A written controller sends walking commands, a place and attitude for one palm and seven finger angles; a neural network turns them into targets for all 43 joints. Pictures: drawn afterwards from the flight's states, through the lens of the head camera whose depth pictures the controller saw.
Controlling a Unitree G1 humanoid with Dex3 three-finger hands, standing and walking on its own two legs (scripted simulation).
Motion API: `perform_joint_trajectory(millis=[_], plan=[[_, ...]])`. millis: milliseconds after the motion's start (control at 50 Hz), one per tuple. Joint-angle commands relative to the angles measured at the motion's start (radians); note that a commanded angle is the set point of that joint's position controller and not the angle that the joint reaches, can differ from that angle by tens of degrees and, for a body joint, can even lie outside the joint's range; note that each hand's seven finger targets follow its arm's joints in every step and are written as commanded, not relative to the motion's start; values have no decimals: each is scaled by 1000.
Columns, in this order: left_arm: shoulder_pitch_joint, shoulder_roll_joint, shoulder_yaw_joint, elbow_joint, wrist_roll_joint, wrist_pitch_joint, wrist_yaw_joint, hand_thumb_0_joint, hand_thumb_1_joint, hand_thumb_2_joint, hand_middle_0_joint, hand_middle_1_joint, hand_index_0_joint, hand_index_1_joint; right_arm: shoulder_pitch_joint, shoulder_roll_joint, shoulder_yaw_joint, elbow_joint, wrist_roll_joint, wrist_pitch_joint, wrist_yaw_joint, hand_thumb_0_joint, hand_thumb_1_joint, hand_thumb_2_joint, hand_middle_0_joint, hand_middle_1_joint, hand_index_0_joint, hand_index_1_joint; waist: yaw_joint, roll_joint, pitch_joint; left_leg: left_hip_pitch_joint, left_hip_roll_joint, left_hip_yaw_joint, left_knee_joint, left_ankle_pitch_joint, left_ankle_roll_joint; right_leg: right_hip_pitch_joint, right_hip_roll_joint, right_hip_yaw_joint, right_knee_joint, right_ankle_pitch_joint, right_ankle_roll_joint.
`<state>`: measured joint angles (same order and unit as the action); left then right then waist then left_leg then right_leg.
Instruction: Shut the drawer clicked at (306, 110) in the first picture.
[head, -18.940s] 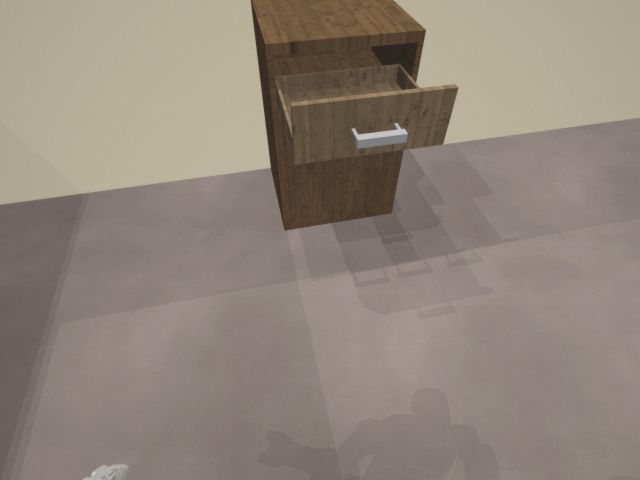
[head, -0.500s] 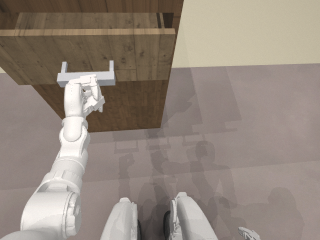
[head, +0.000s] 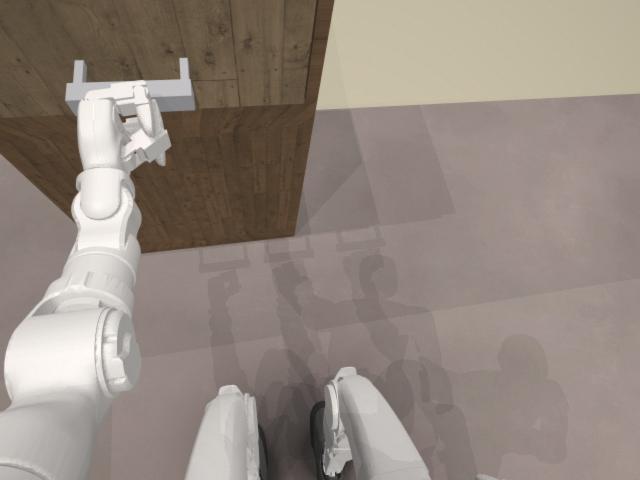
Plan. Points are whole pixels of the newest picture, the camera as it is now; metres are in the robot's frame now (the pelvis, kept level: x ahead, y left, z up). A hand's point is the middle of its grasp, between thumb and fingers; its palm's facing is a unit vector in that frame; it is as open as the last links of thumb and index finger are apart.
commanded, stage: push the drawer shut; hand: left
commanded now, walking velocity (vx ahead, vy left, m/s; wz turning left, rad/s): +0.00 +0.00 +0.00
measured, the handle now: (133, 82) +0.60 +0.18 +0.03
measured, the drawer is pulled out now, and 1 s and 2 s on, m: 0.01 0.00 0.00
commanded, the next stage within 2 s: pull the fist back off the drawer in 0.54 s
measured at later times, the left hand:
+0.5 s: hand (153, 123) +0.54 +0.15 +0.03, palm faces +0.06 -1.00 -0.05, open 2.9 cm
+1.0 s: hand (155, 124) +0.54 +0.15 +0.03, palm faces +0.06 -1.00 -0.06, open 2.9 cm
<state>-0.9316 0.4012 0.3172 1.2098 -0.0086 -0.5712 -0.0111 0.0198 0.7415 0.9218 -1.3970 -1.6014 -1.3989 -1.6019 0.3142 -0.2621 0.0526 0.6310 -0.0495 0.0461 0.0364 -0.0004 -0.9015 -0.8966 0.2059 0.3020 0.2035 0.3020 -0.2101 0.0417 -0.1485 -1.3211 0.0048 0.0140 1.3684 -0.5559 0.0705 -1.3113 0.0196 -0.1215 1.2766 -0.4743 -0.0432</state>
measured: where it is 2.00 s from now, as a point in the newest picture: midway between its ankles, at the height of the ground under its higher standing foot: (292, 476)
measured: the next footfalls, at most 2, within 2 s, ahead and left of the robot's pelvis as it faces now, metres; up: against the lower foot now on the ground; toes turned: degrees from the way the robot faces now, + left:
none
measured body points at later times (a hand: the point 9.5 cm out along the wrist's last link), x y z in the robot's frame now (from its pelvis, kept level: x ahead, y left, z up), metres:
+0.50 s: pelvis -0.02 +0.00 -0.01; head +0.16 +0.06 +0.40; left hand +0.53 +0.21 +0.03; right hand -0.01 -0.26 -0.11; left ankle +0.03 +0.08 -0.60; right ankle +0.06 -0.10 -0.60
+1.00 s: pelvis -0.02 +0.00 -0.01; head +0.16 +0.05 +0.40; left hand +0.53 +0.20 +0.04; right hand -0.03 -0.26 -0.11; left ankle +0.03 +0.08 -0.60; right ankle +0.06 -0.10 -0.60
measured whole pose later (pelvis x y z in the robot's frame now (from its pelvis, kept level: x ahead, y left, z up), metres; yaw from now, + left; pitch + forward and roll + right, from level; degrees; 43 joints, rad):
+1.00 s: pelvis -0.02 +0.00 -0.01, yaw +0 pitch +31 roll -7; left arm -1.10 0.48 0.27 1.30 0.03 -0.51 0.03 -0.03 0.61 1.00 -1.40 -1.60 -1.40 -1.60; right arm 0.36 -0.26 0.08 0.66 -0.07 -0.02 0.05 0.00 -0.90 -0.90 0.21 0.30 0.20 0.30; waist -0.26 0.04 -0.14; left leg -1.43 0.00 -0.02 1.41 -0.52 0.07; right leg -1.39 0.01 -0.16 1.29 -0.44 -0.04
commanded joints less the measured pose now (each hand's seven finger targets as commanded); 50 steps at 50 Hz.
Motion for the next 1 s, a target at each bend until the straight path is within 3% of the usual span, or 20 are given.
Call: perform_joint_trajectory(millis=[0,20,80,100,180,200,240,320,360,460,500,540,560,620,660,700,780,880,920,980], plan=[[-608,258,53,-219,-10,-49,27,0,900,900,-1400,-1600,-1400,-1600,187,-195,-59,-41,-9,-13,-6,0,-900,-900,200,300,200,300,-58,153,-541,359,10,-128,-170,224,-36,241,20,107,-145,96,17],[-604,256,50,-205,-7,-41,26,0,900,900,-1400,-1600,-1400,-1600,190,-197,-59,-41,-8,-12,-5,0,-900,-900,200,300,200,300,-64,144,-553,364,13,-135,-169,228,-35,234,22,103,-144,97,17],[-666,246,37,-240,-5,-41,23,0,900,900,-1400,-1600,-1400,-1600,205,-198,-61,-38,-11,-5,-1,0,-900,-900,200,300,200,300,-74,201,-576,435,20,-157,-170,278,-47,188,21,91,-134,123,16],[-672,254,41,-224,-1,-37,26,0,900,900,-1400,-1600,-1400,-1600,212,-201,-62,-32,-11,-2,-1,0,-900,-900,200,300,200,300,-81,167,-574,426,23,-163,-168,261,-44,188,23,90,-136,113,19],[-775,255,14,-214,11,-26,46,0,900,900,-1400,-1600,-1400,-1600,224,-211,-58,-13,-14,-7,-5,0,-900,-900,200,300,200,300,-125,184,-521,419,28,-191,-180,170,-44,111,21,83,-136,67,21],[-789,256,8,-222,16,-27,49,0,900,900,-1400,-1600,-1400,-1600,226,-210,-56,-14,-16,-10,-6,0,-900,-900,200,300,200,300,-120,212,-538,426,25,-195,-181,167,-46,108,20,84,-132,64,19],[-825,237,-17,-227,19,-27,54,0,900,900,-1400,-1600,-1400,-1600,228,-209,-55,-10,-16,-18,-7,0,-900,-900,200,300,200,300,-136,233,-546,452,28,-207,-186,151,-49,77,20,81,-131,61,19],[-869,263,-20,-232,23,-23,61,0,900,900,-1400,-1600,-1400,-1600,231,-215,-50,-3,-18,-32,-12,0,-900,-900,200,300,200,300,-148,246,-566,446,26,-209,-186,118,-49,81,22,83,-135,46,17],[-888,253,-39,-233,25,-22,59,0,900,900,-1400,-1600,-1400,-1600,231,-216,-47,2,-17,-39,-12,0,-900,-900,200,300,200,300,-152,293,-562,483,30,-229,-197,124,-61,44,22,76,-128,52,14],[-920,224,-68,-220,19,-13,68,0,900,900,-1400,-1600,-1400,-1600,225,-223,-44,13,-16,-61,-16,0,-900,-900,200,300,200,300,-174,295,-539,498,37,-255,-217,62,-63,-3,19,70,-132,30,16],[-916,244,-57,-204,14,-4,75,0,900,900,-1400,-1600,-1400,-1600,221,-225,-39,17,-14,-71,-20,0,-900,-900,200,300,200,300,-179,268,-515,453,33,-236,-218,21,-51,17,20,77,-145,8,18],[-937,255,-55,-216,15,-8,78,0,900,900,-1400,-1600,-1400,-1600,219,-224,-36,17,-12,-83,-23,0,-900,-900,200,300,200,300,-175,299,-522,463,34,-241,-227,15,-56,7,19,76,-140,3,15],[-935,231,-74,-211,15,-5,77,0,900,900,-1400,-1600,-1400,-1600,217,-225,-37,18,-12,-87,-22,0,-900,-900,200,300,200,300,-180,303,-526,465,34,-242,-225,2,-54,0,18,77,-143,-1,16],[-919,237,-65,-192,7,2,79,0,900,900,-1400,-1600,-1400,-1600,217,-225,-33,22,-11,-100,-24,0,-900,-900,200,300,200,300,-182,253,-510,412,30,-225,-222,-24,-43,36,20,85,-154,-17,19],[-900,268,-42,-165,13,5,78,0,900,900,-1400,-1600,-1400,-1600,220,-228,-29,19,-11,-103,-23,0,-900,-900,200,300,200,300,-173,260,-499,380,28,-216,-218,-36,-42,44,19,86,-151,-26,16],[-892,297,-17,-169,11,6,77,0,900,900,-1400,-1600,-1400,-1600,219,-227,-28,12,-11,-104,-24,0,-900,-900,200,300,200,300,-167,224,-505,337,23,-201,-207,-43,-34,85,20,98,-158,-36,17],[-895,281,-18,-190,13,-4,71,0,900,900,-1400,-1600,-1400,-1600,228,-229,-35,8,-16,-100,-17,0,-900,-900,200,300,200,300,-158,260,-531,386,27,-218,-202,8,-44,58,18,85,-138,-3,14],[-869,225,-44,-179,19,2,68,0,900,900,-1400,-1600,-1400,-1600,232,-231,-45,8,-19,-84,-5,0,-900,-900,200,300,200,300,-152,252,-513,424,36,-255,-210,7,-52,12,12,73,-124,7,15],[-849,243,-24,-175,21,9,72,0,900,900,-1400,-1600,-1400,-1600,236,-232,-47,6,-19,-76,0,0,-900,-900,200,300,200,300,-138,242,-514,406,33,-248,-210,-3,-50,32,12,76,-127,0,15],[-831,192,-54,-175,23,16,68,0,900,900,-1400,-1600,-1400,-1600,234,-227,-52,4,-19,-66,6,0,-900,-900,200,300,200,300,-139,245,-515,427,35,-256,-209,6,-51,15,10,72,-124,10,16]])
